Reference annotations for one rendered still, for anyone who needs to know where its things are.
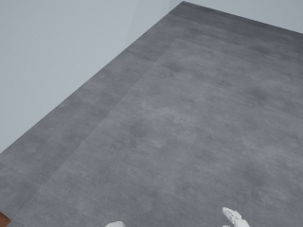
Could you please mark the robot right hand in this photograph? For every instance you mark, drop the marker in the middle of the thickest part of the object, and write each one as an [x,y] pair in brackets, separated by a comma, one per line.
[235,218]

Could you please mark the cupboard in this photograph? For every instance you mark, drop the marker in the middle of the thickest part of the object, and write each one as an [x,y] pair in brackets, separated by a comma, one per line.
[4,221]

